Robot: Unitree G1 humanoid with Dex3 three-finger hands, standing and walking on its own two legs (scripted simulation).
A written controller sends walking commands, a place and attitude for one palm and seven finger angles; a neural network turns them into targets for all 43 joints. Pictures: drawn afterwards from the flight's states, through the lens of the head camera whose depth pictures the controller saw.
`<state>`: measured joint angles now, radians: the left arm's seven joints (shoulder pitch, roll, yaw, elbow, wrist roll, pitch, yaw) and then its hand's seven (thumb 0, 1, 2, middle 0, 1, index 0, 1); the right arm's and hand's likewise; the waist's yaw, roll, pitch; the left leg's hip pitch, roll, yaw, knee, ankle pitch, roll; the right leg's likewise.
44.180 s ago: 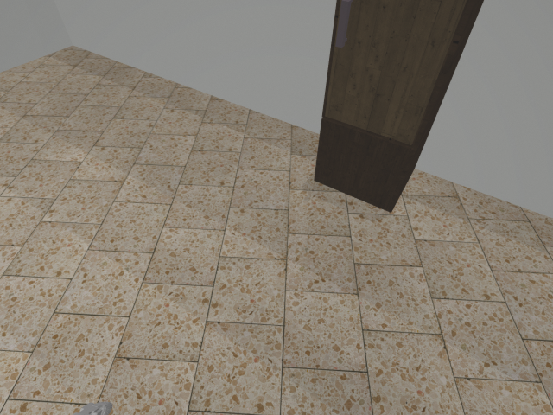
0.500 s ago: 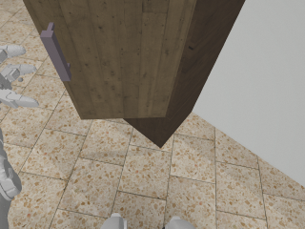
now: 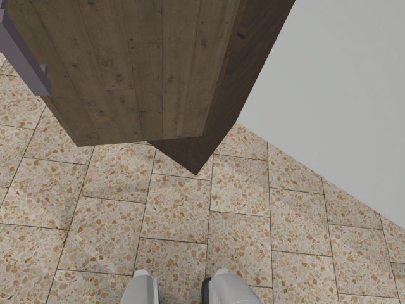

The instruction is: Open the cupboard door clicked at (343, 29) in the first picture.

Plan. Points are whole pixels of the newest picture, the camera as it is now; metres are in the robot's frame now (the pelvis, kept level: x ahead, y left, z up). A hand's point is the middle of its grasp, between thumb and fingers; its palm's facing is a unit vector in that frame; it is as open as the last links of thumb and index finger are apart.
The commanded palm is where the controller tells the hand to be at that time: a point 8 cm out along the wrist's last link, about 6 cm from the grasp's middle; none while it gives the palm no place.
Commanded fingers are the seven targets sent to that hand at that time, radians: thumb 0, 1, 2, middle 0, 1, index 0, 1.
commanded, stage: move the hooked fingers beside the handle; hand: left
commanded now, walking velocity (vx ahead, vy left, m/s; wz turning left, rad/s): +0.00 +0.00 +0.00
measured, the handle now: (23, 49) +0.53 +0.27 +0.11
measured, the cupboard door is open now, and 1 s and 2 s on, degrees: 44 44 45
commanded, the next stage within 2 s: slide the fingers in behind the handle in 0.78 s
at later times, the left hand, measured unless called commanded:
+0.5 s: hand out of the picture +0.48 +0.35 +0.11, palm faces +0.10 -1.00 +0.01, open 14.0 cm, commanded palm +0.47 +0.38 +0.11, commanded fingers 0.00 -0.50 0.30 -0.30 -1.20 -0.30 -1.20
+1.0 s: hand out of the picture +0.48 +0.34 +0.12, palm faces +0.09 -1.00 +0.00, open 14.0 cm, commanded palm +0.47 +0.37 +0.11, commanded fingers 0.00 -0.50 0.30 -0.30 -1.20 -0.30 -1.20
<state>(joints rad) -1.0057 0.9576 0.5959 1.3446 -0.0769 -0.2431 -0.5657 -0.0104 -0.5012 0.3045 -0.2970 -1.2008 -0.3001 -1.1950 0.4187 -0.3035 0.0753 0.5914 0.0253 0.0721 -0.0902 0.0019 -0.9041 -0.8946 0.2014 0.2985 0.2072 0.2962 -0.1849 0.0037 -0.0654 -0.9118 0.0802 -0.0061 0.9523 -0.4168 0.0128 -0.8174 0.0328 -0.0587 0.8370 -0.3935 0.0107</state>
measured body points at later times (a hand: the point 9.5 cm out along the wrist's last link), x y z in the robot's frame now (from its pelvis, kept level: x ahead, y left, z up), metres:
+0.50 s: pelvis +0.01 +0.01 +0.00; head +0.14 +0.06 +0.43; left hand +0.47 +0.40 +0.12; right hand +0.03 -0.26 -0.09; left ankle +0.01 +0.11 -0.69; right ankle +0.00 -0.13 -0.69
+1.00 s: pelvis +0.00 +0.00 +0.00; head +0.14 +0.04 +0.42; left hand +0.47 +0.39 +0.12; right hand -0.01 -0.28 -0.09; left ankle +0.01 +0.11 -0.69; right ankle +0.00 -0.13 -0.69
